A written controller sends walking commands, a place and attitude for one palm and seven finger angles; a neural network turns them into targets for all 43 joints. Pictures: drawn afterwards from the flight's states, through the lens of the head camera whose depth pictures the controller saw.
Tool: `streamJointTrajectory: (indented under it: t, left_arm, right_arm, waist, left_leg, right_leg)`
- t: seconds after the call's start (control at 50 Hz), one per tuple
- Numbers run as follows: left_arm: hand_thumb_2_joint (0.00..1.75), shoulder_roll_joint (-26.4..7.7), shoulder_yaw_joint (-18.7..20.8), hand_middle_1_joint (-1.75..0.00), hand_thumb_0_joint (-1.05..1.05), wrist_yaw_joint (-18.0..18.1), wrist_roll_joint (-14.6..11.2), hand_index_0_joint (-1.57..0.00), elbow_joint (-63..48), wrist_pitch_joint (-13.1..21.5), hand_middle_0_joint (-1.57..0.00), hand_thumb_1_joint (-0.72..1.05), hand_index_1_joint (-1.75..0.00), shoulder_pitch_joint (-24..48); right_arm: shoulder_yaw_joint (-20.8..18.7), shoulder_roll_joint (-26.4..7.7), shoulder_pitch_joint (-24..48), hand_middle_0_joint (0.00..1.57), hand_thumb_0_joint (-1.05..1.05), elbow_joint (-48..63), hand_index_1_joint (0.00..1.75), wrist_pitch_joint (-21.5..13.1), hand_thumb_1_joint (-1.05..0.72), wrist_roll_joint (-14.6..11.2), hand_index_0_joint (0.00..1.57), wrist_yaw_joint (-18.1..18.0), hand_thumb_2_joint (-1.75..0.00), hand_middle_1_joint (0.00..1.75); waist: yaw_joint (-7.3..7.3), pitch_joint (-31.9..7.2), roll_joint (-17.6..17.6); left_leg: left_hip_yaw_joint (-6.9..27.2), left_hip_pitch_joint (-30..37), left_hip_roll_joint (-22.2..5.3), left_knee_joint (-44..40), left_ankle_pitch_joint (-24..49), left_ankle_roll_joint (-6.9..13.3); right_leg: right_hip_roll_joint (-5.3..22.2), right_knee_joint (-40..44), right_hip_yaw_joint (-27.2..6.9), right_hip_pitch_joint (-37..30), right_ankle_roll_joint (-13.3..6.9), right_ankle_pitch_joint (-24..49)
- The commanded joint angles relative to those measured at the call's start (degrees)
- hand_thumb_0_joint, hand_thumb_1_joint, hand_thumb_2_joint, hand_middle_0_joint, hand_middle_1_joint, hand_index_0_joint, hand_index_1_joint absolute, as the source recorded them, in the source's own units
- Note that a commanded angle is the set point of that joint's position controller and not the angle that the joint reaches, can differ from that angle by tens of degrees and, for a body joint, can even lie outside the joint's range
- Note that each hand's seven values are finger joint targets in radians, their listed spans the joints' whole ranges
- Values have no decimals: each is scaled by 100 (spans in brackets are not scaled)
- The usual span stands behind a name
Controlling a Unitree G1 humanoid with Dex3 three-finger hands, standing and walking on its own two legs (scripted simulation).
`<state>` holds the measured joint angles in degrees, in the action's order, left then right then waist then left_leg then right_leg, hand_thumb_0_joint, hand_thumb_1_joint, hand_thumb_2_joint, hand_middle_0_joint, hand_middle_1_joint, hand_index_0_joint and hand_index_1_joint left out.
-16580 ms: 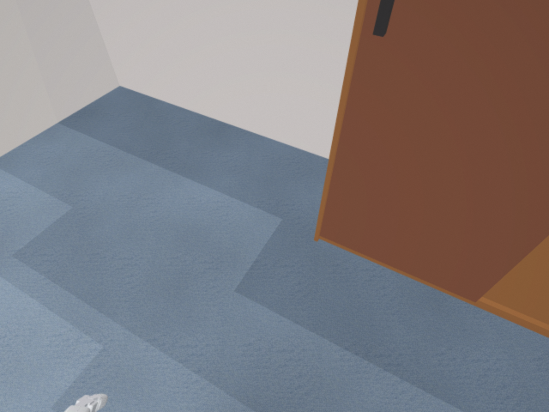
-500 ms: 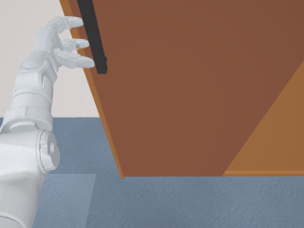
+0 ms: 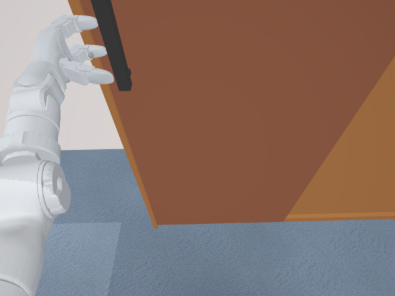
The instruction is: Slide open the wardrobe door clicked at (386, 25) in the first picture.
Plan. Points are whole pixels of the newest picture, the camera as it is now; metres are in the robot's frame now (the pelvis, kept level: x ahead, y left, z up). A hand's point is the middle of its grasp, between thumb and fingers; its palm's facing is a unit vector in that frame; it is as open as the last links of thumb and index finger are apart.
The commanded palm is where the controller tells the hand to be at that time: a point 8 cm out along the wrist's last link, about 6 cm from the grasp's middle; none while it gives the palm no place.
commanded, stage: slide the fingers in behind the handle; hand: left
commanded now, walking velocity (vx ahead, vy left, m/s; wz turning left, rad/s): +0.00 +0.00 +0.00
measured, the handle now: (114, 33) +0.53 +0.15 +0.27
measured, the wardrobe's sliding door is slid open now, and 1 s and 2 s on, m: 0.00 0.00 0.00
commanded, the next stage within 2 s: grip the handle and tug to test in 1.50 s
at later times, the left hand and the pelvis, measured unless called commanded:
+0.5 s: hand (101, 58) +0.47 +0.17 +0.25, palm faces +0.03 -1.00 -0.01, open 14.0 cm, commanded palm +0.45 +0.21 +0.25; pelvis +0.01 +0.00 +0.00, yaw +0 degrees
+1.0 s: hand (123, 54) +0.48 +0.13 +0.25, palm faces +0.01 -1.00 +0.00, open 14.0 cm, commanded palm +0.45 +0.18 +0.25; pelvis +0.00 +0.00 +0.00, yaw -1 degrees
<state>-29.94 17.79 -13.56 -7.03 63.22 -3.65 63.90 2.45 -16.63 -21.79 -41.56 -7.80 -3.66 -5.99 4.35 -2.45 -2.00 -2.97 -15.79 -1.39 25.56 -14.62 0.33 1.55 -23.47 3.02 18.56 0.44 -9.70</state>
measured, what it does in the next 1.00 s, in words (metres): stands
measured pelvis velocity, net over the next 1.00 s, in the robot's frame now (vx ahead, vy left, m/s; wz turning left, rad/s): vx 0.00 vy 0.00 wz -0.01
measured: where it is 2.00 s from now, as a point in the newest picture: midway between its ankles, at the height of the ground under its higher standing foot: outside the picture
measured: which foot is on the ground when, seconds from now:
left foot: down 0.00-1.00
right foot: down 0.00-1.00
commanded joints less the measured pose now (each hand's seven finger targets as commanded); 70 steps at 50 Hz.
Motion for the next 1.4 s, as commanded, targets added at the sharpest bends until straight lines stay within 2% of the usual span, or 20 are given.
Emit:
streamJointTrajectory:
  t: [0.0, 0.06, 0.14, 0.2, 0.24, 0.32, 0.42, 0.48, 0.56, 0.6, 0.64, 0.72, 0.78, 0.82, 0.9, 0.92, 0.98, 1.04, 1.22, 1.38]
  left_arm:
    - [30, -1073, 56, -120, 0, -55, -188, -30, -1750, 316, -30, -50, -120, 2822]
    - [30, -1119, 163, -120, 0, 16, -205, -30, -1744, 116, -30, -50, -120, 2775]
    - [30, -1228, 283, -120, 0, 224, -114, -30, -2367, 101, -30, -50, -120, 2857]
    - [30, -746, -9, -120, 0, 262, -169, -30, -2606, 44, -30, -50, -120, 2685]
    - [30, -870, 179, -120, 0, 276, -190, -30, -2614, -82, -30, -50, -120, 2458]
    - [30, -821, 157, -120, 0, 358, -126, -30, -2292, -370, -30, -50, -120, 2315]
    - [30, -826, 107, -120, 0, 428, -98, -30, -2570, -244, -30, -50, -120, 2627]
    - [30, -409, -207, -120, 0, 383, -151, -30, -2676, -187, -30, -50, -120, 2839]
    - [30, -289, -220, -120, 0, 400, -232, -30, -2641, -287, -30, -50, -120, 2734]
    - [30, -467, -49, -120, 0, 469, -213, -30, -2534, -342, -30, -50, -120, 2462]
    - [30, -29, -441, -120, 0, 521, -185, -30, -2546, -394, -30, -50, -120, 2775]
    - [30, -298, -148, -120, 0, 674, -188, -30, -2484, -371, -30, -50, -120, 2775]
    - [30, -185, -207, -120, 0, 755, -119, -30, -2476, -297, -30, -50, -120, 2876]
    - [30, -456, 4, -120, 0, 800, -104, -30, -2344, -243, -30, -50, -120, 2770]
    - [30, -276, -150, -120, 0, 814, -21, -30, -2472, -150, -30, -50, -120, 2840]
    - [30, -419, -13, -120, 0, 824, -33, -30, -2460, -150, -30, -50, -120, 2811]
    - [30, -113, -207, -120, 0, 788, -75, -30, -2451, -223, -30, -50, -120, 2714]
    - [30, -434, 52, -120, 0, 828, -64, -30, -2430, -258, -30, -50, -120, 2659]
    - [30, -187, -250, -120, 0, 777, -77, -30, -2358, -302, -30, -50, -120, 2844]
    - [30, -226, -267, -120, 0, 803, -39, -30, -2149, -104, -30, -50, -120, 3153]
  right_arm:
    - [-326, -811, 0, 20, 0, 704, 30, -241, -90, -27, 20, -23, -90, 30]
    - [-310, -818, 53, 20, 0, 684, 30, -222, -90, -39, 20, -18, -90, 30]
    - [-313, -765, 161, 20, 0, 782, 30, -213, -90, -14, 20, 9, -90, 30]
    - [-325, -717, 249, 20, 0, 823, 30, -200, -90, -6, 20, 32, -90, 30]
    - [-317, -713, 324, 20, 0, 820, 30, -152, -90, -22, 20, 48, -90, 30]
    - [-290, -710, 415, 20, 0, 834, 30, -39, -90, -33, 20, 40, -90, 30]
    - [-290, -662, 492, 20, 0, 902, 30, 24, -90, -19, 20, 5, -90, 30]
    - [-286, -615, 519, 20, 0, 873, 30, -3, -90, -21, 20, 2, -90, 30]
    - [-272, -619, 564, 20, 0, 834, 30, 20, -90, -20, 20, 6, -90, 30]
    - [-283, -635, 594, 20, 0, 842, 30, 55, -90, -24, 20, 10, -90, 30]
    - [-244, -589, 625, 20, 0, 801, 30, 71, -90, -33, 20, 19, -90, 30]
    - [-257, -614, 602, 20, 0, 780, 30, 85, -90, 3, 20, 10, -90, 30]
    - [-266, -581, 559, 20, 0, 756, 30, 58, -90, 26, 20, 25, -90, 30]
    - [-260, -607, 543, 20, 0, 751, 30, 78, -90, 24, 20, 15, -90, 30]
    - [-290, -585, 520, 20, 0, 789, 30, 51, -90, 35, 20, 33, -90, 30]
    - [-277, -590, 515, 20, 0, 773, 30, 51, -90, 33, 20, 35, -90, 30]
    - [-286, -576, 529, 20, 0, 770, 30, 29, -90, 17, 20, 44, -90, 30]
    - [-297, -612, 505, 20, 0, 755, 30, 35, -90, 24, 20, 37, -90, 30]
    - [-278, -598, 543, 20, 0, 715, 30, 27, -90, -10, 20, 3, -90, 30]
    - [-277, -603, 450, 20, 0, 665, 30, -59, -90, 15, 20, -4, -90, 30]
  waist:
    - [-40, -1997, -74]
    - [-54, -1712, 132]
    - [-145, -2104, -71]
    - [-135, -2136, -19]
    - [-203, -2112, 54]
    - [-204, -1722, 272]
    - [-160, -1944, 218]
    - [-84, -1963, 84]
    - [-127, -1953, 55]
    - [-213, -1943, 144]
    - [-92, -1625, 91]
    - [-173, -1838, 218]
    - [-145, -1889, 378]
    - [-189, -1855, 433]
    - [-192, -1979, 173]
    - [-222, -1992, 206]
    - [-180, -1892, 359]
    - [-228, -1900, 406]
    - [-95, -1550, 179]
    - [-58, -1778, 247]
  left_leg:
    - [251, 756, 25, -268, 1411, 121]
    - [256, 594, 17, -330, 1257, 123]
    - [261, 831, 17, -290, 1635, 117]
    - [230, 969, 6, -262, 1952, 106]
    - [206, 956, 10, -262, 2011, 108]
    - [166, 695, 34, -314, 1677, 138]
    - [158, 847, 41, -276, 1711, 158]
    - [196, 1037, 33, -238, 1838, 130]
    - [230, 1027, 45, -253, 1870, 108]
    - [214, 971, 51, -261, 1870, 123]
    - [242, 885, 41, -320, 1652, 106]
    - [256, 876, 42, -341, 1662, 110]
    - [235, 897, 42, -340, 1663, 122]
    - [207, 799, 44, -368, 1582, 145]
    - [179, 902, 40, -357, 1702, 131]
    - [191, 872, 38, -376, 1688, 124]
    - [153, 844, 31, -395, 1639, 136]
    - [137, 778, 47, -413, 1549, 156]
    - [158, 759, 57, -437, 1191, 160]
    - [190, 770, 67, -417, 1145, 152]
  right_leg:
    - [-104, 112, -83, -1027, -211, 1299]
    - [-116, 141, -70, -944, -190, 1205]
    - [-113, 78, -92, -1151, -217, 1477]
    - [-112, 42, -43, -1236, -222, 1719]
    - [-124, 29, -67, -1265, -216, 1854]
    - [-97, 85, -63, -1195, -196, 1680]
    - [-71, 81, -118, -1282, -192, 1726]
    - [-90, 54, -97, -1166, -210, 1793]
    - [-88, 45, -60, -1167, -226, 1774]
    - [-84, 70, -62, -1255, -225, 1738]
    - [-82, 103, -38, -1033, -214, 1507]
    - [-75, 89, -61, -1193, -216, 1507]
    - [-89, 81, -63, -1210, -202, 1544]
    - [-76, 120, -94, -1310, -195, 1517]
    - [-75, 102, -94, -1351, -215, 1599]
    - [-83, 103, -99, -1397, -222, 1609]
    - [-100, 113, -84, -1342, -202, 1632]
    - [-95, 158, -112, -1422, -192, 1582]
    - [-87, 263, -111, -1102, -181, 1142]
    - [-77, 202, -132, -1099, -178, 1120]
